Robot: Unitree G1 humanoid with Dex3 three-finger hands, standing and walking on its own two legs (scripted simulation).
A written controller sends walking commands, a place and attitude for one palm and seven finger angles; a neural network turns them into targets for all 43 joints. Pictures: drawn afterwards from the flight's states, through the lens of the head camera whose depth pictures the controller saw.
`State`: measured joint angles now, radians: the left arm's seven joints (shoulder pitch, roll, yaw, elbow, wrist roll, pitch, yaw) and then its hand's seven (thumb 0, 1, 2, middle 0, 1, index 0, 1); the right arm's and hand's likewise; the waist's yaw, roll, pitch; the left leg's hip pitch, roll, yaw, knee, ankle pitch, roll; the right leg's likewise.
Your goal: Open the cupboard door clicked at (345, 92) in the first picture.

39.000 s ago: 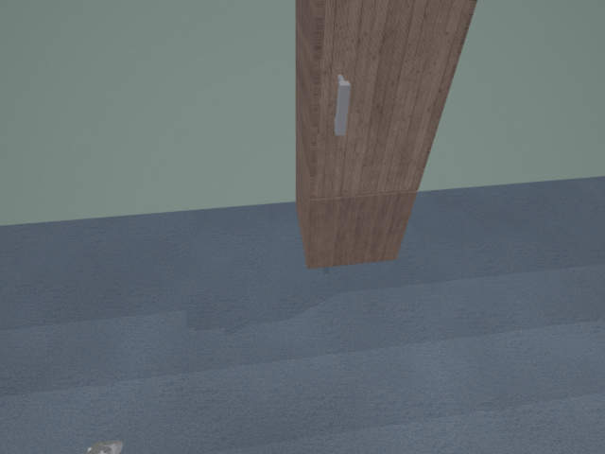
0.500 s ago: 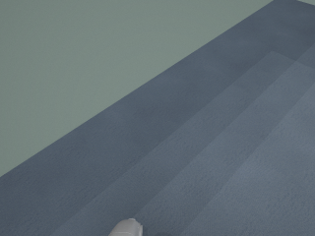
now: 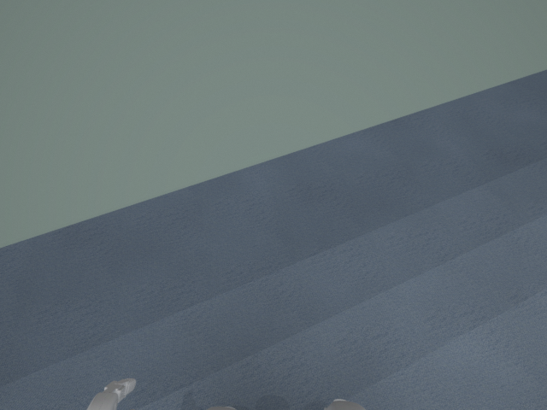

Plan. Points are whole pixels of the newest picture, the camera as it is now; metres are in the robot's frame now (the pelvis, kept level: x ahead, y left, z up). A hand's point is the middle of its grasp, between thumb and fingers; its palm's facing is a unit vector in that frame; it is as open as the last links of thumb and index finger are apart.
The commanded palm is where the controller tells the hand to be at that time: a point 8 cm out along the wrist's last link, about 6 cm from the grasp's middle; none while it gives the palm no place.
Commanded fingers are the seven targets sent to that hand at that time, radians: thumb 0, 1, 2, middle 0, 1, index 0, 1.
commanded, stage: turn to face it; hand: left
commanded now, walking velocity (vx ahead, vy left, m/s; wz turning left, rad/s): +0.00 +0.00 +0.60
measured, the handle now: out of the picture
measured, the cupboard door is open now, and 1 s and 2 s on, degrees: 49 49 49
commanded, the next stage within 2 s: take the last steps up to it in 1.96 s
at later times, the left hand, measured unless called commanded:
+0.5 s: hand out of the picture -0.02 +0.19 -0.19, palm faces +0.36 -0.91 -0.23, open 7.4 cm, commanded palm none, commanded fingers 0.00 0.90 0.90 -0.20 -0.30 -0.20 -0.30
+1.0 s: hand out of the picture +0.00 +0.15 -0.14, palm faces +0.56 -0.78 -0.29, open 7.4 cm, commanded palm none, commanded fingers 0.00 0.90 0.90 -0.20 -0.30 -0.20 -0.30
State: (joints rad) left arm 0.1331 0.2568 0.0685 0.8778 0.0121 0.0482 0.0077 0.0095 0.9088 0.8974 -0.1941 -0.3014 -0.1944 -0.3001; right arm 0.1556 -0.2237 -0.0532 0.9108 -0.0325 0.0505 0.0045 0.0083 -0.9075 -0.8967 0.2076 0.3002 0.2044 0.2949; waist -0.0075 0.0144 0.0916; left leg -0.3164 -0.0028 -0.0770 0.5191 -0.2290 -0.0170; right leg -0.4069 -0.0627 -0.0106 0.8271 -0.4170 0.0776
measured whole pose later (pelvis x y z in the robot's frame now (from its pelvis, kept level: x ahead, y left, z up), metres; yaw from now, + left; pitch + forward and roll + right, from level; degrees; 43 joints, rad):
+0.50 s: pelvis +0.01 -0.02 -0.02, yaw +19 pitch +0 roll +1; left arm 0.24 0.24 0.06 0.92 0.01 0.05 0.02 0.01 0.91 0.90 -0.20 -0.30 -0.20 -0.30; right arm 0.09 -0.23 -0.06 0.89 -0.02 0.04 0.02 0.01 -0.91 -0.90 0.20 0.30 0.20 0.29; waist 0.01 -0.06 0.12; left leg -0.34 -0.01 0.08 0.65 -0.29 0.04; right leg -0.32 -0.16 -0.17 0.88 -0.54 0.06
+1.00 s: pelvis +0.04 -0.07 +0.00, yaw +36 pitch +1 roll +2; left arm 0.18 0.18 0.03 0.87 0.01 0.02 0.02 0.01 0.91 0.90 -0.20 -0.30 -0.20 -0.30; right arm 0.18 -0.26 -0.09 0.94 -0.02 0.09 0.02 0.01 -0.91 -0.90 0.20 0.30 0.20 0.29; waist -0.04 0.04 0.10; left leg -0.53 -0.03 -0.03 1.12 -0.44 -0.06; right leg -0.21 -0.07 -0.10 0.53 -0.33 -0.01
